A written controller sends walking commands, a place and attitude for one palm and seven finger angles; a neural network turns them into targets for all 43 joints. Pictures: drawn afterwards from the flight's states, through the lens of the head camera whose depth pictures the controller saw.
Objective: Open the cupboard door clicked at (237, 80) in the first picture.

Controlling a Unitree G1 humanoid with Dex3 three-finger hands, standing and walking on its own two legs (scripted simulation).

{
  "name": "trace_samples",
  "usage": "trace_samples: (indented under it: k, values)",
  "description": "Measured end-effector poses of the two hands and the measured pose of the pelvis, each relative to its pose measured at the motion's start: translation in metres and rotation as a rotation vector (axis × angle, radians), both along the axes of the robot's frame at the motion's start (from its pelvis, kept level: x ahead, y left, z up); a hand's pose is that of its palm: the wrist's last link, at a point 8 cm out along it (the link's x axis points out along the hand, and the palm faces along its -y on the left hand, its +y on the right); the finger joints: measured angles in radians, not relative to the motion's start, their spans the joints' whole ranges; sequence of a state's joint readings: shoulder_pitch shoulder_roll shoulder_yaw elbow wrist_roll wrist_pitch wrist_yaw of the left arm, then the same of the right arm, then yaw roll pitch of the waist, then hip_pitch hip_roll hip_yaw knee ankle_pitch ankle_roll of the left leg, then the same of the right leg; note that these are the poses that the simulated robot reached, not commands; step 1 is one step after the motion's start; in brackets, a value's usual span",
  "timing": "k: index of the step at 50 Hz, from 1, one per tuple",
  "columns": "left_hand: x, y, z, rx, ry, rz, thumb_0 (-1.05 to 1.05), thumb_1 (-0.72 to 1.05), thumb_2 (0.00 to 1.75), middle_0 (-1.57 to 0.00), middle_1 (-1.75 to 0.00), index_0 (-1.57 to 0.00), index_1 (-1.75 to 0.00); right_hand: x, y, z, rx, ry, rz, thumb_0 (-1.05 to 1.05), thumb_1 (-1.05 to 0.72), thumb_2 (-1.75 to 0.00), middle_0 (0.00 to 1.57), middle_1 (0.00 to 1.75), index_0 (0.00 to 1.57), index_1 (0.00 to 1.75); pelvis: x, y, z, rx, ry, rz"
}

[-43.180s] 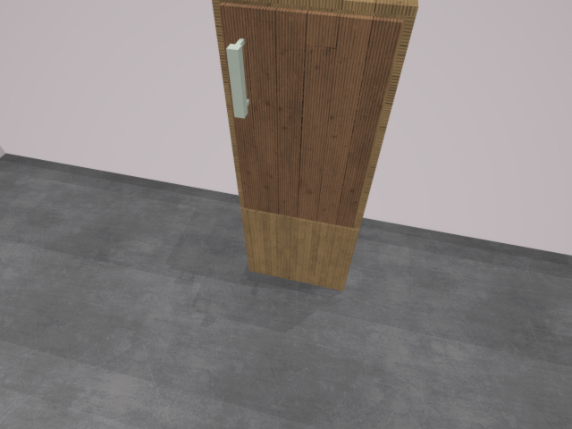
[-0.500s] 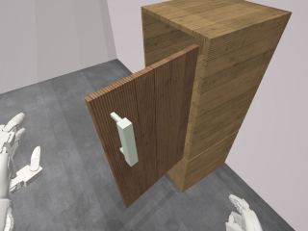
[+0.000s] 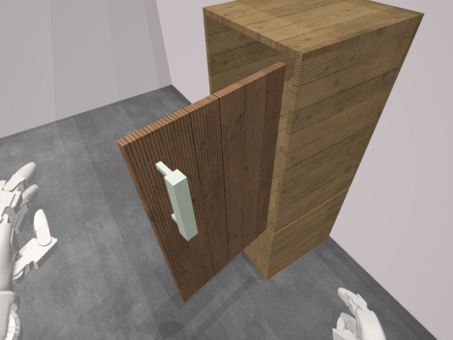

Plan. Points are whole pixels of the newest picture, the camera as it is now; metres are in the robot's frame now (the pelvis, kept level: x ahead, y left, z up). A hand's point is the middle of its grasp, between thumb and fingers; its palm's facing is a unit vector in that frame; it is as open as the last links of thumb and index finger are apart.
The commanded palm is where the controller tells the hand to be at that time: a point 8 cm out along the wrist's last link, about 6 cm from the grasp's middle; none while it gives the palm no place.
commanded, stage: step back with the hand held close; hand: left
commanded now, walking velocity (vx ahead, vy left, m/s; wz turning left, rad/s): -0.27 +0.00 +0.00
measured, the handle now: (175, 201) +0.31 +0.13 +0.10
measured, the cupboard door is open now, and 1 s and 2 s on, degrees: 100 100 100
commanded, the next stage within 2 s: stop stepping back and stand still in 1.12 s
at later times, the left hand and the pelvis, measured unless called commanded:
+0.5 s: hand (25, 266) +0.16 +0.28 +0.15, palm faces +0.36 -0.77 -0.52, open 7.4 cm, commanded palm +0.10 +0.32 +0.17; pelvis -0.05 +0.03 -0.01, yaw -2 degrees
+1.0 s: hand out of the picture +0.09 +0.32 +0.17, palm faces +0.43 -0.82 -0.38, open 7.4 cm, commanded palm +0.03 +0.35 +0.17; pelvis -0.12 +0.06 +0.00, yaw -2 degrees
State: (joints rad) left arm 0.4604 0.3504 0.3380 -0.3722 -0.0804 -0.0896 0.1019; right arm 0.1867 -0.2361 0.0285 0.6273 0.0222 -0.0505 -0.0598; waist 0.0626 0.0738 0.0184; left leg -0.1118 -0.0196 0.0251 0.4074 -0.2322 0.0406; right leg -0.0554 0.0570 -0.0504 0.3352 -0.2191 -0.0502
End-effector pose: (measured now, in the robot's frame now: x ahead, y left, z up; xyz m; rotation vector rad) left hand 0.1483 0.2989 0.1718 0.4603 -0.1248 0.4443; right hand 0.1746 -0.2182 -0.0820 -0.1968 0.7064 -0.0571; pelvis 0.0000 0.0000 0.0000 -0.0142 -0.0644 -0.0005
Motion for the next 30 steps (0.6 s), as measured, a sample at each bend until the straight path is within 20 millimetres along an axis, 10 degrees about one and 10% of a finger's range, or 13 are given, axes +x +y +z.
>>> trace_samples:
  k: [14, 30]
  values:
    - [0.003, 0.004, -0.011, 0.076, 0.079, -0.107, 0.01, 0.89, 0.89, -0.21, -0.31, -0.21, -0.3, -0.034, -0.018, 0.001, -0.056, 0.063, -0.136, 0.01, -0.91, -0.9, 0.2, 0.3, 0.21, 0.3, -0.019, 0.014, -0.004, -0.002, 0.079, -0.028]
    - [-0.048, 0.025, -0.004, 0.146, -0.037, -0.077, 0.01, 0.89, 0.89, -0.21, -0.31, -0.21, -0.3, -0.088, 0.008, -0.011, -0.05, 0.045, -0.107, 0.01, -0.91, -0.9, 0.2, 0.3, 0.21, 0.3, -0.066, 0.03, -0.019, -0.003, 0.07, -0.02]
